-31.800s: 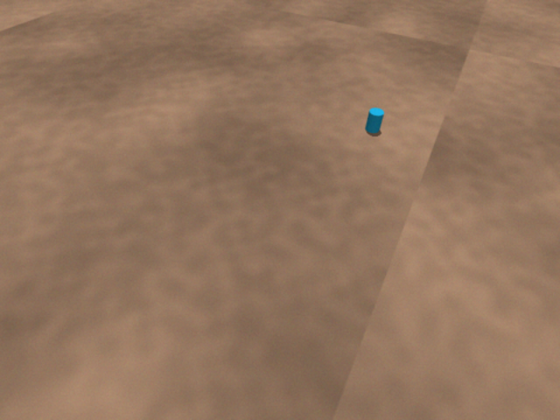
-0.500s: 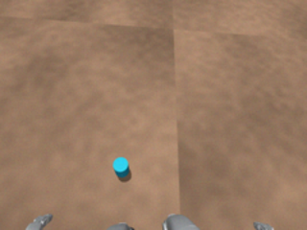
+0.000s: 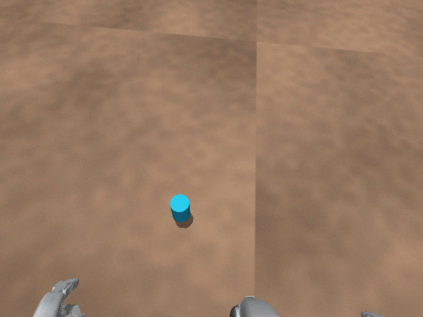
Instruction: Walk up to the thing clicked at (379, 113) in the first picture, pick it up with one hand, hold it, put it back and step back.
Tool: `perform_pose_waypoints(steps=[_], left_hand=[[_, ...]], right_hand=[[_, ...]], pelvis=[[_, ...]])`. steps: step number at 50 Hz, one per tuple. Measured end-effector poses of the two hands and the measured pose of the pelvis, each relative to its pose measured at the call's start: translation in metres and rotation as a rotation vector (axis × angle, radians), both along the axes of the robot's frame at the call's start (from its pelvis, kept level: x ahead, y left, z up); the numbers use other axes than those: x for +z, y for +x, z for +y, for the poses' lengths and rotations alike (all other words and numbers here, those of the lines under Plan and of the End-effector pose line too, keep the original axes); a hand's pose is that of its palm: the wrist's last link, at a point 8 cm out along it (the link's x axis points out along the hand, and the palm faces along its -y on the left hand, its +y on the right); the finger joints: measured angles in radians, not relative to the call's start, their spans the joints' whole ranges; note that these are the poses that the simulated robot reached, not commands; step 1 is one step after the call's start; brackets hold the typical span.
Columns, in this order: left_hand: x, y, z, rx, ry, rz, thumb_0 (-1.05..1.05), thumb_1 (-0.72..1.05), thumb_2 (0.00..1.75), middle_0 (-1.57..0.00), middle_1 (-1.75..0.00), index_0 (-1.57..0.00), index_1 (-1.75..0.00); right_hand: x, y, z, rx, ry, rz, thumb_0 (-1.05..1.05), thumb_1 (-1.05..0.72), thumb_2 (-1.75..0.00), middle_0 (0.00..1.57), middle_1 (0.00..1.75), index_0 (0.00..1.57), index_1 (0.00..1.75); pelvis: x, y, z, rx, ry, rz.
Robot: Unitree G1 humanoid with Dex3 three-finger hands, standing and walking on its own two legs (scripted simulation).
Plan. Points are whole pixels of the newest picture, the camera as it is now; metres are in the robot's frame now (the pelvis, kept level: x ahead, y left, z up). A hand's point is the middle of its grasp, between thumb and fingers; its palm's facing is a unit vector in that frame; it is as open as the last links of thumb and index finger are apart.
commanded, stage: step back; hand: left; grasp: from the side
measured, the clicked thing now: (180, 208) +0.62 +0.13 -0.69
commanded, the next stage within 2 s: none
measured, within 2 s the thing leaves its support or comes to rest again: neither
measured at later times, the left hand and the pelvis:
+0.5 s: hand out of the picture -0.07 +0.23 -0.13, palm faces -0.08 -0.91 -0.40, open 7.3 cm; pelvis -0.15 -0.03 +0.01, yaw -5 degrees
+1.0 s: hand out of the picture -0.22 +0.23 -0.15, palm faces -0.08 -0.92 -0.39, open 7.3 cm; pelvis -0.33 -0.04 +0.00, yaw -5 degrees
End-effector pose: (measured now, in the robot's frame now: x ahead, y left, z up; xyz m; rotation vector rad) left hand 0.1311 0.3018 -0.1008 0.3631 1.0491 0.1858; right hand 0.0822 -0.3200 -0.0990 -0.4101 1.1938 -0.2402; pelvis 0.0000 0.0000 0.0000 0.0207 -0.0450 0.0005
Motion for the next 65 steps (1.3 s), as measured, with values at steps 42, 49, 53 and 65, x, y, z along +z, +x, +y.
perform_pose_waypoints(steps=[42,49,53,65], left_hand=[[0.001,-0.269,-0.020,0.013,-0.004,0.029,0.00,0.91,0.90,-0.21,-0.30,-0.21,-0.30],[-0.005,-0.340,-0.031,-0.017,0.010,0.103,0.00,0.91,0.90,-0.21,-0.30,-0.21,-0.30],[-0.007,-0.390,-0.043,-0.015,0.035,0.135,0.00,0.91,0.90,-0.21,-0.30,-0.21,-0.30],[0.015,-0.487,-0.033,0.064,0.067,0.089,0.00,0.90,0.90,-0.21,-0.30,-0.21,-0.30]], right_hand=[[0.011,-0.281,-0.011,-0.008,0.015,-0.004,0.01,-0.90,-0.90,0.21,0.30,0.21,0.30],[0.015,-0.303,-0.032,0.005,0.003,-0.117,0.00,-0.90,-0.90,0.21,0.30,0.21,0.30],[0.002,-0.327,-0.052,-0.009,0.019,-0.148,0.00,-0.90,-0.90,0.20,0.30,0.20,0.30],[-0.011,-0.442,-0.051,-0.002,0.047,0.033,0.00,-0.91,-0.90,0.20,0.29,0.20,0.30]], pelvis=[[0.009,-0.269,-0.024,-0.023,-0.034,0.000],[0.004,-0.323,-0.037,-0.077,-0.036,0.014],[-0.005,-0.359,-0.050,-0.083,-0.058,0.003],[0.004,-0.423,-0.050,0.000,-0.005,0.008]])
